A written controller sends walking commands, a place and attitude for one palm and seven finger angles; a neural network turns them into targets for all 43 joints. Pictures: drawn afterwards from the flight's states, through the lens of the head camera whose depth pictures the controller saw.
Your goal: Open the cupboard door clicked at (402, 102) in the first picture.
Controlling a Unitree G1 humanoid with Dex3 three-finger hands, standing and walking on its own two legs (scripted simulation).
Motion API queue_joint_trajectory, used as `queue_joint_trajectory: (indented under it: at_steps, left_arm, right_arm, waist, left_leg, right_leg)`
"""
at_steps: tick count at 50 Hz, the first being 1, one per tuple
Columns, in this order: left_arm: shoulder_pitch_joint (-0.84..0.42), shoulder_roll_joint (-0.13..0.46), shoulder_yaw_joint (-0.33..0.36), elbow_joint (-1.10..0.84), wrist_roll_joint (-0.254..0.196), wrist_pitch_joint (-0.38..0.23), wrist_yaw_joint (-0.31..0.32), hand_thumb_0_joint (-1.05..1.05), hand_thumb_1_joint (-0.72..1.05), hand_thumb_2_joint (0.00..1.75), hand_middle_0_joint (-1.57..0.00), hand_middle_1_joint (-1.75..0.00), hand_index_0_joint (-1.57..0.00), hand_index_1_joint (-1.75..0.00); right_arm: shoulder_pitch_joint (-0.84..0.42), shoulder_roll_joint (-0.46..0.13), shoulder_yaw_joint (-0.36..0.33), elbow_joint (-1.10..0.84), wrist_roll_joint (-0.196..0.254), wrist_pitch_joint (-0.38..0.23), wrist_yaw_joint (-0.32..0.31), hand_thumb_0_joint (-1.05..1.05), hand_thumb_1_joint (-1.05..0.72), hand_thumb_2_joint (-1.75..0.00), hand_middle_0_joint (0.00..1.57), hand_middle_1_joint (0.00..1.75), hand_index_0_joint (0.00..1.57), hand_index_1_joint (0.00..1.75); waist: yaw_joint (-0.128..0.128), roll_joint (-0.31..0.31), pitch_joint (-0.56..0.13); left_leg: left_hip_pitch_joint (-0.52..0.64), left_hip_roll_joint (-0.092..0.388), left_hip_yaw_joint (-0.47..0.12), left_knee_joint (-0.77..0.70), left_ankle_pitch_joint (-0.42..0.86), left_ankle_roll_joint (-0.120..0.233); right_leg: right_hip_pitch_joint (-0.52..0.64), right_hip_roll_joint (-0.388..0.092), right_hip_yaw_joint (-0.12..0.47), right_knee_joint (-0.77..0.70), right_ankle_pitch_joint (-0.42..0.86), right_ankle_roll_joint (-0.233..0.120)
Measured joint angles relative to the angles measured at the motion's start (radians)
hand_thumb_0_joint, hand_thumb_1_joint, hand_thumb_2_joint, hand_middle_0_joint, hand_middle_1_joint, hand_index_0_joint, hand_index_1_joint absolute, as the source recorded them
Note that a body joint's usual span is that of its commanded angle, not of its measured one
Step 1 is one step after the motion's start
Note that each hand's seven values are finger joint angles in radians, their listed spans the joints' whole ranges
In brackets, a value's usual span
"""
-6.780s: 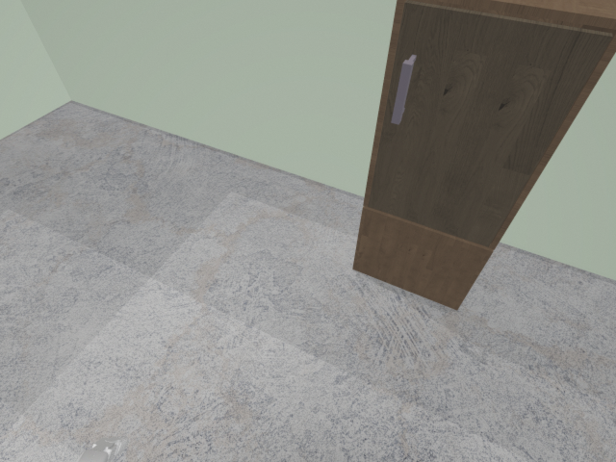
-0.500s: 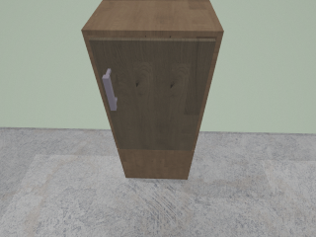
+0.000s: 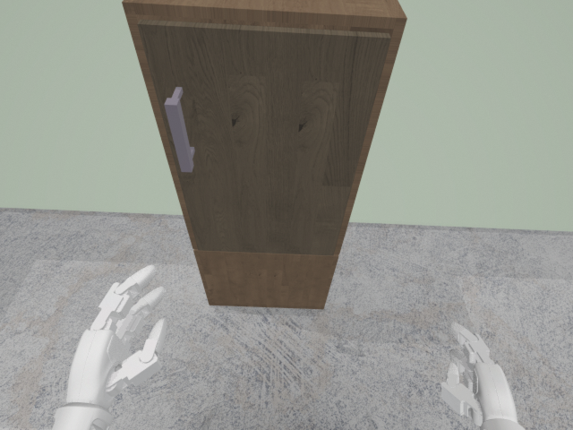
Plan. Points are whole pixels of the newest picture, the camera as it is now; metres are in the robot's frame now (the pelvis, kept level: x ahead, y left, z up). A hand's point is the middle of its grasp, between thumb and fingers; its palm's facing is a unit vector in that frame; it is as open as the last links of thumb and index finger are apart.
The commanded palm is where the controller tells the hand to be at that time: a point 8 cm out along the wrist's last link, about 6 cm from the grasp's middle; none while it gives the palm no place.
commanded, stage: raise the hand with hooked fingers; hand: left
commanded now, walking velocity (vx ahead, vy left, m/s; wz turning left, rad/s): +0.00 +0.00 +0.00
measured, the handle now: (182, 131) +0.58 +0.22 +0.09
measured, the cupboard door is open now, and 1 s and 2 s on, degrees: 0 0 0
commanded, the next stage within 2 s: move the hooked fingers beside the handle in 1.76 s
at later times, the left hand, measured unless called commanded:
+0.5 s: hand (113, 348) +0.21 +0.23 +0.04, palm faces +0.03 -1.00 -0.05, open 11.1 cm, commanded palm +0.18 +0.28 +0.04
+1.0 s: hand (60, 302) +0.25 +0.29 +0.08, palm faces +0.07 -1.00 -0.05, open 13.7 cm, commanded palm +0.22 +0.33 +0.08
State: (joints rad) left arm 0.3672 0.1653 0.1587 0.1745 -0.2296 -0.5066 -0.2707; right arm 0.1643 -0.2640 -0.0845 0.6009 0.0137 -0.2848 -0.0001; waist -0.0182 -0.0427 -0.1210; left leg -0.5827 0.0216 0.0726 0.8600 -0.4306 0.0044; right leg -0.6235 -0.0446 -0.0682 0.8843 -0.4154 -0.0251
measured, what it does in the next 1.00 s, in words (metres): stands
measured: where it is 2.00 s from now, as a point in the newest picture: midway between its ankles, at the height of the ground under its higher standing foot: outside the picture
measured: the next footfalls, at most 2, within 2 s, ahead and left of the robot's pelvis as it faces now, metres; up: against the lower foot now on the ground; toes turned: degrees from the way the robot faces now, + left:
none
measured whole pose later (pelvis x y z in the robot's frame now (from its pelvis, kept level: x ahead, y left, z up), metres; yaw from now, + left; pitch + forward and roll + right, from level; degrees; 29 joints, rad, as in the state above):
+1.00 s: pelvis +0.00 +0.02 +0.00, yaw +2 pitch +8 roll -2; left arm 0.09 0.38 0.37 0.25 -0.35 -0.24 -0.43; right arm 0.24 -0.26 0.05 0.53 0.05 -0.24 -0.06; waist 0.02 0.03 -0.08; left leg -0.59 0.02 0.03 0.88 -0.43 0.03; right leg -0.57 -0.04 -0.11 0.81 -0.38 0.00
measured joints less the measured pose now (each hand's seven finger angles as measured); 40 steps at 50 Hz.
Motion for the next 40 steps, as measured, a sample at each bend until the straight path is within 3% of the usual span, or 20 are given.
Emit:
queue_joint_trajectory:
  at_steps: [2, 4, 8, 12, 15, 19, 21, 23, 28, 32, 36, 40]
  left_arm:
    - [0.047, 0.012, 0.016, 0.004, -0.007, -0.034, -0.071, 0.0, 0.67, 0.79, -0.22, -0.46, -0.21, -0.46]
    - [0.096, 0.026, 0.033, -0.008, -0.02, -0.026, -0.096, 0.01, 0.62, 0.77, -0.23, -0.49, -0.22, -0.49]
    - [0.149, 0.041, 0.082, -0.083, -0.055, -0.018, -0.074, 0.01, 0.52, 0.73, -0.23, -0.54, -0.23, -0.55]
    - [0.086, 0.055, 0.099, -0.17, -0.089, -0.057, -0.088, 0.01, 0.42, 0.69, -0.24, -0.6, -0.23, -0.61]
    - [-0.024, 0.08, 0.083, -0.171, -0.095, -0.02, -0.147, 0.01, 0.35, 0.66, -0.24, -0.65, -0.23, -0.65]
    - [-0.121, 0.137, 0.083, -0.111, -0.098, 0.157, -0.208, 0.01, 0.26, 0.62, -0.25, -0.71, -0.24, -0.71]
    - [-0.117, 0.151, 0.103, -0.096, -0.113, 0.236, -0.196, 0.01, 0.21, 0.6, -0.25, -0.74, -0.25, -0.74]
    - [-0.092, 0.15, 0.134, -0.094, -0.133, 0.267, -0.159, 0.01, 0.17, 0.58, -0.26, -0.77, -0.25, -0.77]
    - [-0.044, 0.131, 0.2, -0.102, -0.138, 0.183, -0.067, 0.0, 0.05, 0.53, -0.27, -0.84, -0.26, -0.85]
    - [-0.07, 0.139, 0.193, -0.05, -0.128, 0.117, -0.1, 0.0, -0.04, 0.49, -0.27, -0.9, -0.26, -0.91]
    - [-0.122, 0.154, 0.16, 0.0, -0.118, 0.134, -0.162, 0.0, -0.14, 0.45, -0.27, -0.96, -0.27, -0.97]
    - [-0.159, 0.171, 0.159, -0.011, -0.114, 0.156, -0.16, 0.0, -0.23, 0.41, -0.28, -1.02, -0.28, -1.03]
  right_arm:
    - [-0.022, -0.008, -0.008, -0.059, 0.0, 0.009, 0.007, 0.02, -0.91, -0.89, 0.2, 0.3, 0.19, 0.3]
    - [-0.034, -0.018, -0.012, -0.106, 0.0, 0.021, 0.005, 0.01, -0.91, -0.89, 0.2, 0.3, 0.19, 0.3]
    - [-0.041, -0.023, 0.001, -0.136, -0.003, 0.029, -0.012, 0.01, -0.91, -0.89, 0.2, 0.3, 0.19, 0.3]
    - [-0.04, 0.0, 0.051, -0.093, 0.0, 0.022, -0.031, 0.01, -0.91, -0.89, 0.2, 0.3, 0.19, 0.3]
    - [-0.032, 0.029, 0.096, -0.053, 0.011, 0.024, -0.039, 0.01, -0.91, -0.89, 0.2, 0.3, 0.2, 0.3]
    - [0.012, 0.069, 0.131, -0.032, 0.027, 0.06, -0.048, 0.01, -0.9, -0.89, 0.2, 0.3, 0.2, 0.3]
    - [0.05, 0.077, 0.132, -0.035, 0.03, 0.078, -0.052, 0.02, -0.9, -0.89, 0.2, 0.3, 0.2, 0.3]
    - [0.09, 0.074, 0.124, -0.034, 0.031, 0.084, -0.056, 0.02, -0.9, -0.89, 0.2, 0.3, 0.2, 0.3]
    - [0.161, 0.03, 0.085, -0.014, 0.027, 0.069, -0.058, 0.02, -0.9, -0.89, 0.2, 0.3, 0.2, 0.3]
    - [0.168, -0.021, 0.071, 0.002, 0.032, 0.05, -0.061, 0.02, -0.9, -0.89, 0.2, 0.3, 0.2, 0.3]
    - [0.139, -0.044, 0.069, 0.001, 0.039, 0.031, -0.074, 0.02, -0.9, -0.89, 0.2, 0.3, 0.2, 0.3]
    - [0.11, -0.032, 0.079, -0.019, 0.037, 0.014, -0.078, 0.02, -0.91, -0.89, 0.2, 0.3, 0.2, 0.3]
  waist:
    - [0.016, -0.017, -0.002]
    - [0.037, -0.022, 0.003]
    - [0.077, 0.001, 0.012]
    - [0.097, 0.042, 0.016]
    - [0.086, 0.071, 0.025]
    - [0.043, 0.087, 0.036]
    - [0.018, 0.088, 0.037]
    - [0.004, 0.085, 0.033]
    - [0.0, 0.076, 0.023]
    - [0.007, 0.071, 0.027]
    - [0.009, 0.063, 0.042]
    - [0.007, 0.053, 0.045]
  left_leg:
    - [-0.064, 0.008, -0.008, 0.076, -0.032, -0.006]
    - [-0.119, 0.014, -0.024, 0.142, -0.058, -0.012]
    - [-0.205, 0.023, -0.073, 0.243, -0.092, -0.021]
    - [-0.267, 0.03, -0.115, 0.307, -0.107, -0.027]
    - [-0.29, 0.033, -0.126, 0.324, -0.104, -0.029]
    - [-0.262, 0.038, -0.103, 0.278, -0.08, -0.028]
    - [-0.228, 0.038, -0.083, 0.234, -0.064, -0.023]
    - [-0.191, 0.037, -0.064, 0.189, -0.049, -0.017]
    - [-0.143, 0.029, -0.049, 0.126, -0.027, -0.007]
    - [-0.142, 0.019, -0.054, 0.124, -0.025, 0.003]
    - [-0.124, 0.016, -0.054, 0.116, -0.023, 0.012]
    - [-0.082, 0.014, -0.048, 0.089, -0.02, 0.016]
  right_leg:
    - [-0.061, 0.003, -0.006, 0.071, -0.031, -0.007]
    - [-0.106, 0.005, -0.02, 0.128, -0.057, -0.012]
    - [-0.16, 0.009, -0.065, 0.196, -0.089, -0.026]
    - [-0.193, 0.015, -0.105, 0.229, -0.099, -0.034]
    - [-0.209, 0.019, -0.115, 0.234, -0.092, -0.036]
    - [-0.195, 0.024, -0.094, 0.196, -0.064, -0.032]
    - [-0.172, 0.026, -0.076, 0.16, -0.046, -0.026]
    - [-0.146, 0.027, -0.058, 0.123, -0.03, -0.02]
    - [-0.102, 0.023, -0.044, 0.065, -0.006, -0.009]
    - [-0.093, 0.015, -0.05, 0.055, -0.003, -0.001]
    - [-0.07, 0.012, -0.049, 0.038, 0.004, 0.006]
    - [-0.028, 0.013, -0.043, 0.006, 0.014, 0.012]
